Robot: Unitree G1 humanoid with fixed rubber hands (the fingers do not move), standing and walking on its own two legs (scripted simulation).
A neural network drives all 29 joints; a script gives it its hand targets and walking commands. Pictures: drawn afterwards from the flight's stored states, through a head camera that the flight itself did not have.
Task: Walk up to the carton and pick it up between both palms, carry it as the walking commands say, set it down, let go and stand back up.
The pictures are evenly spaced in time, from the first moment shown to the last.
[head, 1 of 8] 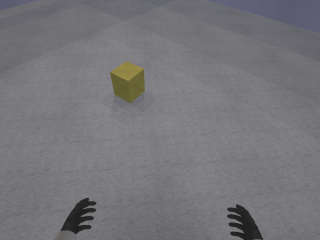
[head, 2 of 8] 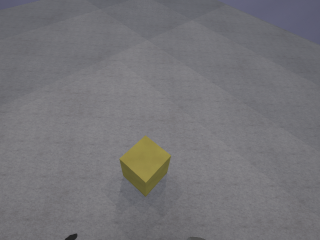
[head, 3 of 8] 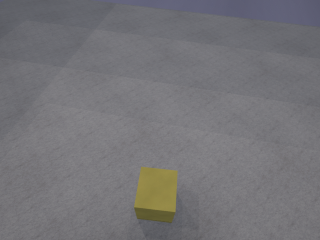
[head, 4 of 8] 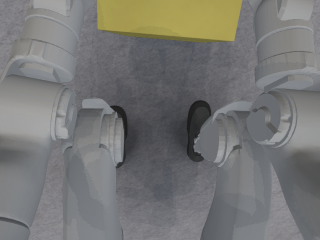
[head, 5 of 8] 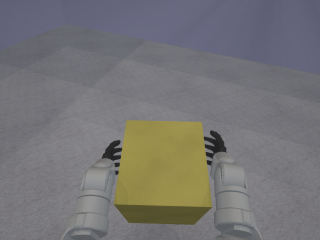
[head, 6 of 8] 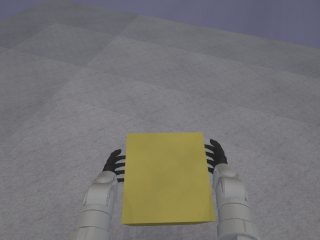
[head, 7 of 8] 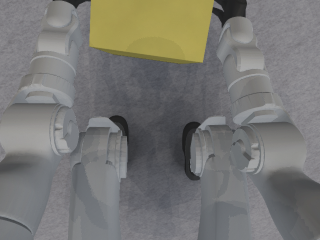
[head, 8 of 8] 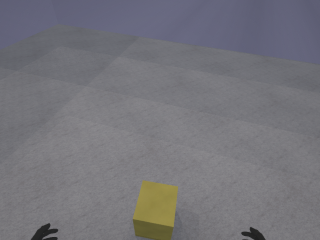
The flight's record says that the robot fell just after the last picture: no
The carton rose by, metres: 0.66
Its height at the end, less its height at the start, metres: +0.00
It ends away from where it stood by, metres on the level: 0.02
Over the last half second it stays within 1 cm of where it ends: yes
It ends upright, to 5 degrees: yes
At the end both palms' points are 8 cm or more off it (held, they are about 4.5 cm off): yes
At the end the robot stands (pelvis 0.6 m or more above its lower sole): yes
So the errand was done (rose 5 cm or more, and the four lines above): yes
